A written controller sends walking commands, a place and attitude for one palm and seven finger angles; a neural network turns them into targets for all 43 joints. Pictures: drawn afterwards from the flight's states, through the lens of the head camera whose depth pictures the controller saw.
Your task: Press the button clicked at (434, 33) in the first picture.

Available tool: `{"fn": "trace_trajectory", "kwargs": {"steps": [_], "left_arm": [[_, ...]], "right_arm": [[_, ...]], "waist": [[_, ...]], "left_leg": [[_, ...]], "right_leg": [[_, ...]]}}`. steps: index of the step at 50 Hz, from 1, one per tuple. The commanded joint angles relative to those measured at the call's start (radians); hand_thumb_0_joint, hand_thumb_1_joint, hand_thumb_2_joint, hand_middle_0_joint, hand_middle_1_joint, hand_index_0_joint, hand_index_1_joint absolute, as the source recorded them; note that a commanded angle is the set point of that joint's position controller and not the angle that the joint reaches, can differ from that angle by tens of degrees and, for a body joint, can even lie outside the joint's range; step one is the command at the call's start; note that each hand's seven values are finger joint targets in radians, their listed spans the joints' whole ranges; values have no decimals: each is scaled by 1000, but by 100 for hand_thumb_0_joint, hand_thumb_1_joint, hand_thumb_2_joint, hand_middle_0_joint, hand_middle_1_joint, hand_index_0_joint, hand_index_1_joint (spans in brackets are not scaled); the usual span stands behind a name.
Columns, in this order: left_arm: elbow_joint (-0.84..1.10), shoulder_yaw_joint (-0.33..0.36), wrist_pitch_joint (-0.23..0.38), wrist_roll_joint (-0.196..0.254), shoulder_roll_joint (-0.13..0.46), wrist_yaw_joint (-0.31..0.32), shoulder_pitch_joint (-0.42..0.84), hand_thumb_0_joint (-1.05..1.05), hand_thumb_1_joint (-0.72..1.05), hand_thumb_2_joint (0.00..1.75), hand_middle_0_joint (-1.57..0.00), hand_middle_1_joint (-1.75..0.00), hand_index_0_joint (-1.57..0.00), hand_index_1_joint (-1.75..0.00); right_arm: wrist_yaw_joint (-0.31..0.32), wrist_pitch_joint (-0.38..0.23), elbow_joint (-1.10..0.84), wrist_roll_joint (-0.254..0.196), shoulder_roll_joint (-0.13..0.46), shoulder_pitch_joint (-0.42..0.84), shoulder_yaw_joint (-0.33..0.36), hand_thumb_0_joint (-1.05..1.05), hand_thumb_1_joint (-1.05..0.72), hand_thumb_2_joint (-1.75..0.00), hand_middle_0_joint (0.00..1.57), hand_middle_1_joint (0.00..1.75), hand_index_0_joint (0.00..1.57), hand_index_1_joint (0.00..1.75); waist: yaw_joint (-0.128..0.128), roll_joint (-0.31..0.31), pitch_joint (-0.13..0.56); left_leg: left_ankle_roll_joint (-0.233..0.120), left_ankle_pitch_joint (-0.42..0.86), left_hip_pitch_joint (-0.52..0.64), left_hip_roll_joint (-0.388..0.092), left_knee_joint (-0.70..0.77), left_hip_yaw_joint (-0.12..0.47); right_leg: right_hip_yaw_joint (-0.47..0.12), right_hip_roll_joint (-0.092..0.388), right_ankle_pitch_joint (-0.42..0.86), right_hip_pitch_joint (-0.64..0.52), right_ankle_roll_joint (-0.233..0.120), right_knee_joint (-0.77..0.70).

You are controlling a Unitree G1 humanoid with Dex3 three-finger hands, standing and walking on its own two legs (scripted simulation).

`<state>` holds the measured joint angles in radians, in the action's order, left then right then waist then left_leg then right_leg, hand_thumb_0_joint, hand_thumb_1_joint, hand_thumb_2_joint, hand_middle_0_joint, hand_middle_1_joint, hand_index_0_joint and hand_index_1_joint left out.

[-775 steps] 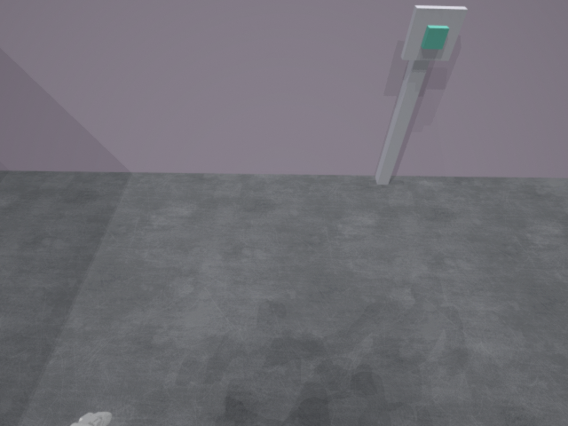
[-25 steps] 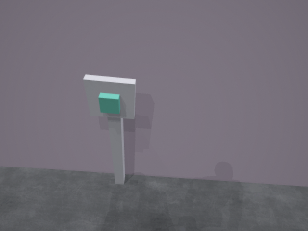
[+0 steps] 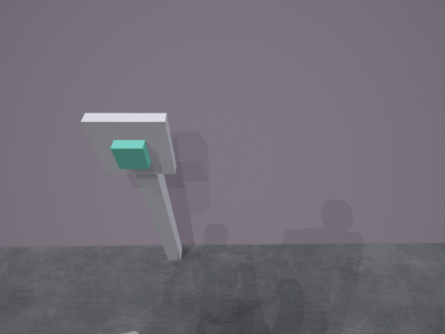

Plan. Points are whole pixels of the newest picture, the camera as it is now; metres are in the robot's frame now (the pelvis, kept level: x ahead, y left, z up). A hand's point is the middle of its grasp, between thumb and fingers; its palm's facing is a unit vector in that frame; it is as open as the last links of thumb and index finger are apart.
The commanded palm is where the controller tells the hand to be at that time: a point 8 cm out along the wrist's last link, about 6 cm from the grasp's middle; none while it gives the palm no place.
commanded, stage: come to a stop and stand still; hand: left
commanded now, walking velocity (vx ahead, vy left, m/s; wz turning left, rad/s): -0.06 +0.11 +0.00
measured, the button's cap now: (132, 153) +0.50 +0.23 +0.00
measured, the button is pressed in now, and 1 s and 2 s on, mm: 0 0 0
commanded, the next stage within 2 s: look again from close up in 0.56 s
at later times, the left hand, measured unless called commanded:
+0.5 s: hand out of the picture -0.03 +0.16 -0.17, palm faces +0.03 -0.98 -0.21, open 7.4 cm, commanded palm none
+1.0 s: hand out of the picture -0.01 +0.15 -0.17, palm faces +0.04 -0.98 -0.20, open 7.3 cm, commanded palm none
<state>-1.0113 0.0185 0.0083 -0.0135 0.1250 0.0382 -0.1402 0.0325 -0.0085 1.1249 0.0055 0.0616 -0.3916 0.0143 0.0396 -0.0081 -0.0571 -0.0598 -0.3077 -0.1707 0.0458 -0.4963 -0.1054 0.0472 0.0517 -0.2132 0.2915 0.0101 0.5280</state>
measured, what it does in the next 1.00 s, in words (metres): stands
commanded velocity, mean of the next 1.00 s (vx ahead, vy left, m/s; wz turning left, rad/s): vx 0.00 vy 0.01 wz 0.00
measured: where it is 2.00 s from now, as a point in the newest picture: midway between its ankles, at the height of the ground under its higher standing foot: outside the picture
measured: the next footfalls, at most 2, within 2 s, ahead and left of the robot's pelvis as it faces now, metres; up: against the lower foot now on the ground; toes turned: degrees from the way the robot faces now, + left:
none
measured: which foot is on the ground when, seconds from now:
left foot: down 0.00-1.00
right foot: down 0.00-1.00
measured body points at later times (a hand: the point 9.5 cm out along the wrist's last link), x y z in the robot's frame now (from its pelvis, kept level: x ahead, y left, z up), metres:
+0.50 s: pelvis -0.01 -0.01 +0.00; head -0.01 -0.02 +0.45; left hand -0.03 +0.21 -0.16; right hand +0.03 -0.24 -0.16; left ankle -0.02 +0.07 -0.73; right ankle +0.04 -0.12 -0.73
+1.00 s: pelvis -0.02 -0.02 +0.01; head -0.03 -0.02 +0.46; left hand -0.01 +0.20 -0.15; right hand -0.03 -0.24 -0.16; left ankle -0.02 +0.07 -0.73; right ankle +0.04 -0.12 -0.73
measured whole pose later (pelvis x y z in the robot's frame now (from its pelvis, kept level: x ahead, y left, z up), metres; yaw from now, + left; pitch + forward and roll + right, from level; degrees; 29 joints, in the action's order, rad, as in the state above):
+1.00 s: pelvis -0.02 -0.02 +0.01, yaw +1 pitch -3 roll +1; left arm -1.09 -0.01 0.01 -0.01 0.16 0.03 -0.29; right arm 0.02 -0.01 1.10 0.01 0.15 -0.34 -0.02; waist 0.00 -0.01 -0.01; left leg -0.03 -0.25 -0.14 0.02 -0.44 -0.07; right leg 0.08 0.02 -0.15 0.24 -0.03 0.44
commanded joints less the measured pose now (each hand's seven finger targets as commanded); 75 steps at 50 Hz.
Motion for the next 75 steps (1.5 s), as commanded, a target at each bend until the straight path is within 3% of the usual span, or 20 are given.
{"fn": "trace_trajectory", "kwargs": {"steps": [1, 4, 8, 18, 19, 20, 21, 26, 61, 62, 63, 64, 65, 66, 67, 69, 70, 71, 73, 75], "left_arm": [[30, 32, 2, 2, 141, 14, -100, 0, 90, 90, -20, -30, -20, -30], [56, 33, -11, -1, 133, 11, -63, 0, 90, 90, -20, -30, -20, -30], [72, 30, -17, -8, 116, 7, -81, 0, 90, 90, -20, -30, -20, -30], [4, -4, 4, -5, 105, -3, -163, 0, 90, 90, -20, -30, -20, -30], [-50, -5, 16, -8, 150, 38, -287, 0, 90, 90, -20, -30, -20, -30], [-44, -11, 29, -7, 186, 28, -243, 0, 90, 90, -20, -30, -20, -30], [-14, -9, 31, -2, 183, 24, -218, 0, 90, 90, -20, -30, -20, -30], [-7, -18, 13, -4, 150, 4, -174, 0, 90, 90, -20, -30, -20, -30], [-58, -13, 17, 1, 101, 3, -221, 0, 90, 90, -20, -30, -20, -30], [-98, -23, 28, -8, 119, 37, -297, 0, 90, 90, -20, -30, -20, -30], [1461, 70, 248, 231, 330, 23, 458, 0, 90, 90, -23, -33, -23, -33], [1223, 85, 189, 150, 294, 86, 91, 0, 90, 90, -25, -36, -25, -36], [1017, -38, 59, 156, 63, 125, -196, 0, 90, 90, -28, -39, -28, -39], [995, -105, 37, 186, -30, 115, -209, 0, 90, 90, -31, -42, -31, -42], [1078, -84, 88, 213, 24, 105, -149, 0, 90, 90, -34, -45, -34, -45], [1032, -70, 190, 201, 32, 66, -186, 0, 90, 90, -39, -51, -39, -51], [958, -72, 247, 202, 5, 35, -193, 0, 90, 90, -42, -54, -42, -54], [907, -22, 318, 203, 21, -3, -225, 0, 90, 90, -45, -57, -45, -57], [848, 21, 476, 238, 2, -117, -408, 0, 90, 90, -50, -63, -50, -63], [848, 90, 616, 250, 58, -241, -528, 0, 90, 90, -56, -69, -56, -69]], "right_arm": [[-1, 12, -42, 3, 86, -98, 28, 0, -90, -90, 20, 30, 20, 30], [-4, 20, -61, 10, 104, -48, 30, 0, -90, -90, 20, 30, 20, 30], [-9, 15, -101, 15, 140, 8, 28, 0, -90, -90, 20, 30, 20, 30], [-10, -1, -95, 8, 176, 54, 5, 0, -90, -90, 20, 30, 20, 30], [-16, -18, -171, -3, 240, 171, 13, 0, -90, -90, 20, 30, 20, 30], [-20, -21, -194, -3, 236, 162, 3, 0, -90, -90, 20, 30, 20, 30], [-18, -14, -185, 5, 186, 68, -3, 0, -90, -90, 20, 30, 20, 30], [-16, -8, -177, 9, 220, 78, -3, 0, -90, -90, 20, 30, 20, 30], [-6, -15, -30, 8, 156, -25, -15, 0, -90, -90, 20, 30, 20, 30], [-14, -28, -88, 6, 197, 105, -15, 0, -90, -90, 20, 30, 20, 30], [38, -177, -489, -47, 371, 132, 2, 0, -90, -90, 20, 30, 20, 30], [68, -273, -431, -59, 292, 236, -28, 0, -90, -90, 20, 30, 20, 30], [65, -301, -430, -70, 248, 218, -9, 0, -90, -90, 20, 30, 20, 30], [62, -319, -409, -85, 262, 180, -17, 0, -90, -90, 20, 30, 20, 30], [64, -342, -456, -85, 303, 202, -6, 0, -90, -90, 20, 30, 20, 30], [55, -368, -498, -53, 326, 196, 14, 0, -90, -90, 20, 30, 20, 30], [44, -374, -525, -42, 322, 203, 27, 0, -90, -90, 20, 30, 20, 30], [32, -377, -548, -31, 318, 208, 43, 0, -90, -90, 20, 30, 20, 30], [-5, -380, -616, -17, 310, 240, 64, 0, -90, -90, 20, 30, 20, 30], [-55, -353, -677, -16, 310, 258, 83, 0, -90, -90, 20, 30, 20, 30]], "waist": [[-23, -175, 75], [-25, -59, 7], [-42, 12, -8], [-42, 7, -9], [-88, 49, 15], [-49, 56, 53], [-18, -1, 167], [-26, 7, -40], [-40, -3, -58], [-86, 85, -83], [55, 254, 421], [-34, 268, 382], [-5, 184, 165], [5, 72, 39], [17, 14, -42], [33, -185, -27], [32, -214, -21], [4, -271, 36], [-61, -291, 132], [-92, -119, 193]], "left_leg": [[58, 44, -89, -83, 9, 80], [44, 80, -66, -108, 59, 108], [15, 41, -129, -151, 133, 161], [18, 27, -78, -164, 211, 162], [42, 147, -67, -181, 33, 91], [59, 148, -87, -137, 23, 88], [55, 41, -45, -121, 48, 115], [17, 0, -144, -157, 151, 190], [28, -28, -145, -142, 200, 152], [55, 79, -136, -161, 49, 76], [52, 54, 72, -43, 151, 112], [46, -43, -14, -56, 168, 90], [67, -150, -166, -77, 183, 128], [62, -186, -204, -60, 152, 143], [48, -224, -242, -57, 102, 167], [44, -228, -313, -38, -33, 161], [47, -212, -355, -24, -114, 138], [57, -193, -418, -17, -196, 121], [67, -165, -546, -11, -318, 101], [77, -130, -601, 6, -394, 88]], "right_leg": [[-186, 226, 379, -111, -137, -89], [-162, 160, 103, 9, -106, -106], [-121, 90, -30, -13, -71, -95], [-107, 68, 18, -65, -49, -158], [-107, 105, 281, -76, -43, -82], [-130, 134, 353, -97, -63, -76], [-169, 153, 230, -136, -81, -68], [-99, 62, -84, -17, -56, -118], [-108, 69, -56, -97, -57, -200], [-103, 103, 204, -45, -53, -116], [-62, -2, 49, -195, -33, -88], [-34, -36, -78, -170, -71, -32], [30, -41, -130, -48, -50, -32], [39, -50, -156, 24, -36, -42], [25, -42, -251, 96, -24, -52], [17, -33, -387, 217, -14, -19], [4, -26, -432, 282, -15, 13], [-6, -24, -480, 328, -17, 68], [-44, -22, -495, 350, -25, 168], [-66, -20, -384, 331, -52, 262]]}}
